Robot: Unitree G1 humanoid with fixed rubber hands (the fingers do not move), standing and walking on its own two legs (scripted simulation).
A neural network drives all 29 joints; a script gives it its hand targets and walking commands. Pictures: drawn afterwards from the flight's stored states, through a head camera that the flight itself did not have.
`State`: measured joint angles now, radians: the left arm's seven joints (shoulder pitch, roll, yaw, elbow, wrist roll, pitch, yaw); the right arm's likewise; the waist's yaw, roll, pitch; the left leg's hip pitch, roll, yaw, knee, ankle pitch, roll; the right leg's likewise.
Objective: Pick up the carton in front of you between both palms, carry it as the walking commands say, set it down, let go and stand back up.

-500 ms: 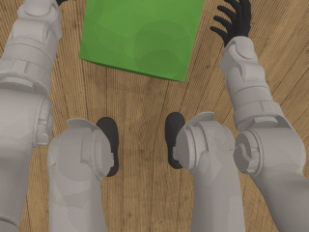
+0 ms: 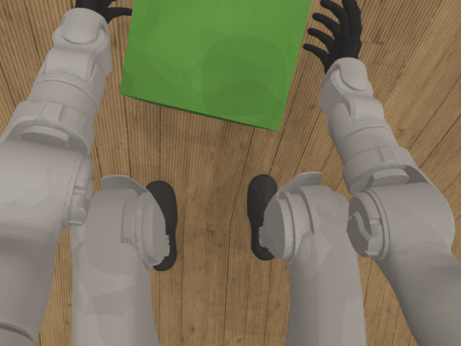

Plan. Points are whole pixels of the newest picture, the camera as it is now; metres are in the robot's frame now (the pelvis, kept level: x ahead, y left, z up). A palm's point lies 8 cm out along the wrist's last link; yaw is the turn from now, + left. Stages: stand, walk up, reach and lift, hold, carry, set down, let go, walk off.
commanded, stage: reach and lift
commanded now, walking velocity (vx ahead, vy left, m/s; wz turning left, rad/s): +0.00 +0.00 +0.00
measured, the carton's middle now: (212, 54) +0.50 +0.02 -0.25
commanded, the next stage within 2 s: none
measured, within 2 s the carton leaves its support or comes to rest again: leaves its support in 0.42 s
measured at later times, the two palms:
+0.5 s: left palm (98, 14) +0.52 +0.17 -0.16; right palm (326, 43) +0.51 -0.13 -0.14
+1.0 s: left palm out of the picture +0.47 +0.19 +0.04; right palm (424, 16) +0.48 -0.11 +0.05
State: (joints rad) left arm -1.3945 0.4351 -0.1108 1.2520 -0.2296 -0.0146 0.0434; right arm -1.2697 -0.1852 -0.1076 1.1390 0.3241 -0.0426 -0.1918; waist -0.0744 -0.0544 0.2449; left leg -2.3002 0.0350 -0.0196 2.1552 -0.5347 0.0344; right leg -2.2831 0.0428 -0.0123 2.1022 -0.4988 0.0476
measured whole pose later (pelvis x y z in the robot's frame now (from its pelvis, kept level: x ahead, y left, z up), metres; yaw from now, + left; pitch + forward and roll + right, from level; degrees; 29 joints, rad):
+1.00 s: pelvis +0.01 -0.01 +0.11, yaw +6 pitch +41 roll -2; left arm -1.00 0.09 0.29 0.85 0.16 0.27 0.04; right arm -0.86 0.09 -0.50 0.64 -0.13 0.27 -0.12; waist -0.03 -0.02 -0.18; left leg -2.01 -0.06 -0.05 1.80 -0.50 -0.01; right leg -1.98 0.09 0.04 1.80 -0.53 0.05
